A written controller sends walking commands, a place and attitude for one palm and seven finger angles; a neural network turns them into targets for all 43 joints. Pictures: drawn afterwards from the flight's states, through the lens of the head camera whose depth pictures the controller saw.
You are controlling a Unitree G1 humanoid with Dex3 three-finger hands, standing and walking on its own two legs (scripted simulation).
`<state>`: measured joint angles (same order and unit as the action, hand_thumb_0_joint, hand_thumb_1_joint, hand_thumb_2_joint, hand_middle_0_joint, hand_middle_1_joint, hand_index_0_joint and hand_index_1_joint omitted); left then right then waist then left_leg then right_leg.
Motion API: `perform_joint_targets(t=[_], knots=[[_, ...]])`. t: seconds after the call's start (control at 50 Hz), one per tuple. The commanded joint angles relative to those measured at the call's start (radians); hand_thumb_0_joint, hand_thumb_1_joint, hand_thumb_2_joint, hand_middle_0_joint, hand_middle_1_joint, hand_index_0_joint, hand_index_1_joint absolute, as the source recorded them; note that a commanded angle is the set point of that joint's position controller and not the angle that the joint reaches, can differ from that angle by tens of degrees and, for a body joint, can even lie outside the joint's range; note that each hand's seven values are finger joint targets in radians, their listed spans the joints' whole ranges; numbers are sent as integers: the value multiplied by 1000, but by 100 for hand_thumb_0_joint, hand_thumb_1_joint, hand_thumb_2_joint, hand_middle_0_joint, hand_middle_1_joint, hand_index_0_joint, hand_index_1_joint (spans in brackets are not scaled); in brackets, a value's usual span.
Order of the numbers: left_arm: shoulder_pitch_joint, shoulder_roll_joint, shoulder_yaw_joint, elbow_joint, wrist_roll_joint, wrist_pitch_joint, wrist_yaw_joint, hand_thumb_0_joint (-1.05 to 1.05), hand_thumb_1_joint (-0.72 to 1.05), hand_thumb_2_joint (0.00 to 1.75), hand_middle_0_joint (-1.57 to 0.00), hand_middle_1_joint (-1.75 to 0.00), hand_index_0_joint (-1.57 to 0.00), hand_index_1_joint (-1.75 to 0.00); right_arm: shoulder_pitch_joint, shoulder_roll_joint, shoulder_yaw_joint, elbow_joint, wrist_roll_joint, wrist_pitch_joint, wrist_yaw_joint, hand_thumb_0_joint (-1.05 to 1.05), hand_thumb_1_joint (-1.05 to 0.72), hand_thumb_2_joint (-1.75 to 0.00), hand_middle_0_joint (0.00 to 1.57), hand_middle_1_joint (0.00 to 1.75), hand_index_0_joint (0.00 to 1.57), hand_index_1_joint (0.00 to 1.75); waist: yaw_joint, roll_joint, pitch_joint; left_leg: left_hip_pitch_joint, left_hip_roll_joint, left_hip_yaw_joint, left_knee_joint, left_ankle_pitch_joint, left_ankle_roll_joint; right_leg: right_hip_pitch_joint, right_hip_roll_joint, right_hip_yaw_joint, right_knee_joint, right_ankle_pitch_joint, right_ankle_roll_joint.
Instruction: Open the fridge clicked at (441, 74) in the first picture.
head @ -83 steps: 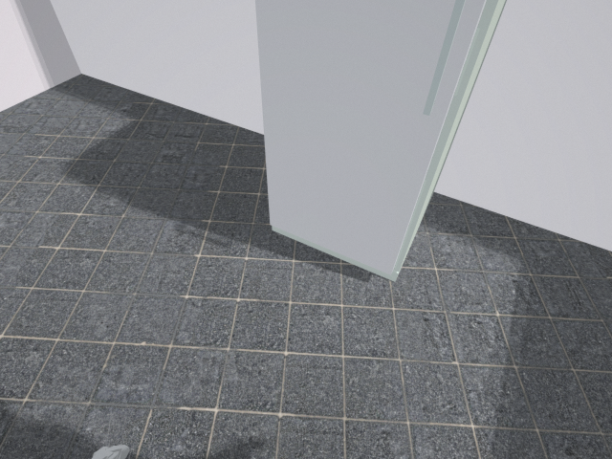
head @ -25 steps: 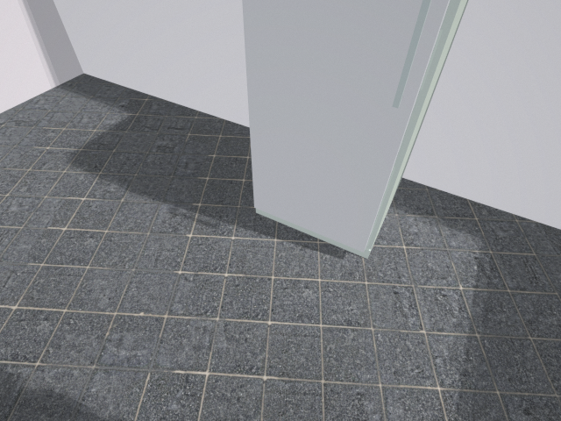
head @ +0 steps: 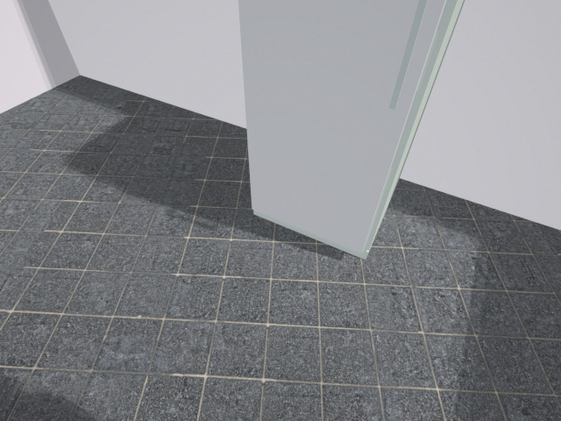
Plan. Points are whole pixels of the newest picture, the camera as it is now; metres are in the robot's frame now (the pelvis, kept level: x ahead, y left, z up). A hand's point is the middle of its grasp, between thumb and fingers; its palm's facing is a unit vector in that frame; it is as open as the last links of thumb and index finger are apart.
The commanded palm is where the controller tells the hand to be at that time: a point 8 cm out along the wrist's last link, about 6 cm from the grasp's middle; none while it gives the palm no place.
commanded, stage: walk to a spot facing it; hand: right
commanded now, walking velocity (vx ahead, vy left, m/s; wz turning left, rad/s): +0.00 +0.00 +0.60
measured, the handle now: (413, 40) +0.89 -0.26 +0.17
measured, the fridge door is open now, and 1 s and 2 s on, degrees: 0 0 0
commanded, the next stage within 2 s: none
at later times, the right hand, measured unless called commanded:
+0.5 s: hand out of the picture +0.05 -0.16 -0.17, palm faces -0.14 +0.95 -0.27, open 7.4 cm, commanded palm none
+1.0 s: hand (401, 414) +0.20 -0.20 -0.20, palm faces -0.36 +0.91 -0.18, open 7.4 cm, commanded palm none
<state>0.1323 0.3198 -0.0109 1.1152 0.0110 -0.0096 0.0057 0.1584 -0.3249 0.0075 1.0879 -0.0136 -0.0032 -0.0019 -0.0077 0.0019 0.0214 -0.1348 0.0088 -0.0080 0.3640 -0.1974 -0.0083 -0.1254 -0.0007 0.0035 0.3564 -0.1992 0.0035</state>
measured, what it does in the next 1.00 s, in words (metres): walks ahead, turning left: right foot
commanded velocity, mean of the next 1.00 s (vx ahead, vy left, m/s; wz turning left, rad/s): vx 0.19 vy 0.00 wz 0.60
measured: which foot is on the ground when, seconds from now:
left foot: down 0.00-0.94, up 0.96-1.00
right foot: down 0.00-0.40, up 0.42-0.92, down 0.94-1.00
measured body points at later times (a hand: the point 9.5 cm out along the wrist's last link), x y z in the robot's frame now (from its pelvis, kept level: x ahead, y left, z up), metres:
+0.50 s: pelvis -0.01 +0.03 -0.02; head +0.00 +0.07 +0.43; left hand +0.00 +0.29 -0.18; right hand +0.05 -0.21 -0.15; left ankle -0.02 +0.11 -0.75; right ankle -0.01 -0.11 -0.69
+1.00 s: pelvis +0.14 -0.01 -0.02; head +0.16 -0.03 +0.43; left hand +0.15 +0.26 -0.13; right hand +0.22 -0.25 -0.18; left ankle -0.01 +0.09 -0.71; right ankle +0.20 -0.08 -0.75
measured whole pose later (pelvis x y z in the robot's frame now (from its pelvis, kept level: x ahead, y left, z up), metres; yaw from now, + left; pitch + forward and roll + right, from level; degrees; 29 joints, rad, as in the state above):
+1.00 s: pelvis +0.14 -0.01 -0.02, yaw +30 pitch +1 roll +1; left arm 0.14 0.18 0.02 0.88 0.02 -0.05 0.00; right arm 0.41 -0.22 -0.09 1.00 -0.02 0.00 0.01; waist -0.06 0.05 0.00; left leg -0.27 -0.07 -0.18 0.83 -0.47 0.01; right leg -0.33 -0.03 -0.09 0.62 -0.29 -0.03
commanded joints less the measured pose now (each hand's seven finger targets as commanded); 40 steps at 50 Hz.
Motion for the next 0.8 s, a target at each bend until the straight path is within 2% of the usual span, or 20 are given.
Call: perform_joint_targets(t=[0.0, 0.04, 0.06, 0.18, 0.22, 0.24, 0.26, 0.28, 0.32, 0.34, 0.36, 0.38, 0.4, 0.44, 0.48, 0.52, 0.54, 0.68, 0.74, 0.78], knots=[[-31, 194, 44, -66, -1, -23, 14, 0, 90, 90, -20, -30, -20, -30, -38, -190, -39, -64, 1, -16, -11, 0, -90, -90, 20, 30, 20, 30, 7, -5, -39, -24, 102, -104, -46, 158, 34, 24, -121, 81, -38, 158, -23], [19, 101, 32, -64, 0, -8, 18, 0, 90, 90, -20, -30, -20, -30, 3, -111, -30, -62, 2, 7, -15, 0, -90, -90, 20, 30, 20, 30, 13, 2, -39, -54, 102, -112, -4, 209, 26, 25, -125, 43, 3, 163, -11], [30, 94, 34, -69, 0, 0, 21, 0, 90, 90, -20, -30, -20, -30, 13, -104, -31, -68, 1, 16, -15, 0, -90, -90, 20, 30, 20, 30, 11, 12, -26, -76, 97, -120, 13, 217, 24, 22, -127, 33, 18, 153, -8], [33, 131, 72, -145, 3, 19, 28, 0, 90, 90, -20, -30, -20, -30, 30, -102, -56, -143, -7, 44, 0, 0, -90, -90, 20, 30, 20, 30, 12, -42, -6, -207, 33, -126, 162, 131, 21, -25, -194, 47, 32, 11, -41], [20, 146, 86, -167, 3, 18, 29, 0, 90, 90, -20, -30, -20, -30, 49, -82, -62, -159, -6, 47, 6, 0, -90, -90, 20, 30, 20, 30, 4, -116, -13, -234, -2, -83, 291, 57, 10, -38, -261, 82, 9, 32, -81], [12, 147, 92, -176, 3, 15, 29, 0, 90, 90, -20, -30, -20, -30, 63, -66, -66, -168, -7, 51, 9, 0, -90, -90, 20, 30, 20, 30, -3, -156, -19, -244, -17, -46, 395, -102, 1, -47, -313, 98, -10, 89, -118], [10, 144, 95, -184, 4, 12, 28, 0, 90, 90, -20, -30, -20, -30, 66, -51, -70, -179, -7, 54, 11, 0, -90, -90, 20, 30, 20, 30, -3, -191, -21, -252, -14, -13, 485, -238, -9, -55, -351, 103, -22, 158, -154], [-5, 137, 96, -195, 5, 10, 28, 0, 90, 90, -20, -30, -20, -30, 79, -43, -75, -185, -6, 56, 12, 0, -90, -90, 20, 30, 20, 30, -12, -208, -22, -241, 10, -19, 515, -289, -8, -72, -371, 93, -9, 214, -171], [-36, 127, 101, -215, 10, 12, 28, 0, 90, 90, -20, -30, -20, -30, 126, -35, -82, -187, -8, 51, 17, 0, -90, -90, 20, 30, 20, 30, -41, -155, -25, -163, 28, -8, 413, -249, 0, -120, -347, 17, 94, 229, -137], [-44, 123, 101, -215, 11, 16, 24, 0, 90, 90, -20, -30, -20, -30, 192, -28, -87, -169, -10, 44, 21, 0, -90, -90, 20, 30, 20, 30, -72, -108, -51, -63, 21, 10, 292, -158, 2, -165, -309, -33, 192, 94, -95], [-42, 83, 96, -225, 4, 26, 17, 0, 90, 90, -20, -30, -20, -30, 258, -75, -99, -155, -19, 30, 19, 0, -90, -90, 20, 30, 20, 30, -101, 97, -57, 14, 93, -142, 55, -109, 25, -265, -187, -127, 439, -144, -15], [-35, -7, 77, -270, 5, 29, 9, 0, 90, 90, -20, -30, -20, -30, 275, -184, -115, -160, -26, 15, 4, 0, -90, -90, 20, 30, 20, 30, -90, 422, -1, 33, 322, -617, -144, -108, 112, -549, -16, -140, 734, -445, 53], [-72, 40, 82, -285, 10, 31, 9, 0, 90, 90, -20, -30, -20, -30, 284, -170, -114, -172, -8, 19, -10, 0, -90, -90, 20, 30, 20, 30, -99, 292, 16, -23, 338, -641, -208, -212, 148, -541, -46, 11, 792, -380, 34], [-71, 46, 91, -270, 10, 21, -3, 0, 90, 90, -20, -30, -20, -30, 192, -116, -112, -193, -6, 6, -11, 0, -90, -90, 20, 30, 20, 30, -52, 202, 67, -71, 262, -585, -215, -382, 143, -553, -93, 28, 813, -223, 28], [-40, 42, 95, -249, 18, 11, -12, 0, 90, 90, -20, -30, -20, -30, 169, -71, -98, -199, -2, -16, -4, 0, -90, -90, 20, 30, 20, 30, -23, 111, 39, -59, 205, -465, -176, -272, 160, -507, -100, 21, 785, -114, 41], [-14, 21, 95, -233, 19, 6, -17, 0, 90, 90, -20, -30, -20, -30, 217, -59, -99, -182, -1, -32, -2, 0, -90, -90, 20, 30, 20, 30, -22, 67, -5, 5, 171, -413, -156, -179, 155, -510, -90, 9, 767, -61, 49], [-12, 12, 96, -235, 20, 6, -16, 0, 90, 90, -20, -30, -20, -30, 237, -56, -100, -176, -2, -36, 0, 0, -90, -90, 20, 30, 20, 30, -25, 80, -4, 15, 161, -402, -154, -157, 153, -520, -88, 6, 767, -45, 55], [-85, -8, 89, -289, 17, -11, -16, 0, 90, 90, -20, -30, -20, -30, 318, -32, -99, -153, -11, -51, -1, 0, -90, -90, 20, 30, 20, 30, -52, 118, 10, 77, 164, -438, -153, -89, 195, -580, -91, 1, 643, -43, 75], [-124, -19, 87, -313, 12, -20, -18, 0, 90, 90, -20, -30, -20, -30, 325, -39, -101, -151, -15, -49, -4, 0, -90, -90, 20, 30, 20, 30, -68, 140, 27, 61, 167, -453, -145, -75, 208, -542, -77, -9, 536, -75, 71], [-130, -25, 84, -327, 8, -28, -18, 0, 90, 90, -20, -30, -20, -30, 309, -49, -105, -155, -17, -47, -7, 0, -90, -90, 20, 30, 20, 30, -64, 142, 29, 43, 170, -461, -125, -31, 210, -487, -63, -9, 454, -95, 63]])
